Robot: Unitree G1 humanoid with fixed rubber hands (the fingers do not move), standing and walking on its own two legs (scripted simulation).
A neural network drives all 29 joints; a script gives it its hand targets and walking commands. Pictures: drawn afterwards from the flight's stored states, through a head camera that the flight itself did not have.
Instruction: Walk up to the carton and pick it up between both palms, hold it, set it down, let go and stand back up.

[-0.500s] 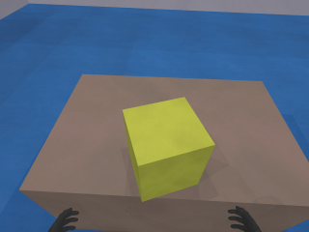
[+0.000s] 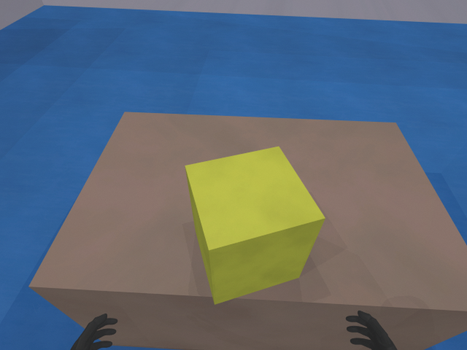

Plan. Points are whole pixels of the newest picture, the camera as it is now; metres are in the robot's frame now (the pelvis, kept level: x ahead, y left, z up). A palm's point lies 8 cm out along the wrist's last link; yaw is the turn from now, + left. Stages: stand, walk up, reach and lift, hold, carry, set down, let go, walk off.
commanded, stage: stand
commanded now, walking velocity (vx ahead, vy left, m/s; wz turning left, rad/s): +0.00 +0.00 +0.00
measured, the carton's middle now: (246, 226) +0.40 -0.02 -0.06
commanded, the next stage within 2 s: none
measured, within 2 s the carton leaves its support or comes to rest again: neither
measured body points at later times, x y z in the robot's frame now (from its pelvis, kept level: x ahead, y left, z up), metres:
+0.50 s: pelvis -0.01 +0.00 +0.00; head +0.00 +0.01 +0.45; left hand +0.15 +0.27 -0.08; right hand +0.15 -0.25 -0.08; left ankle -0.01 +0.12 -0.72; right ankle +0.00 -0.12 -0.72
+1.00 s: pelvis -0.01 +0.00 +0.00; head -0.01 +0.00 +0.45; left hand +0.14 +0.28 -0.08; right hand +0.14 -0.25 -0.09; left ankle -0.01 +0.12 -0.72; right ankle +0.00 -0.12 -0.72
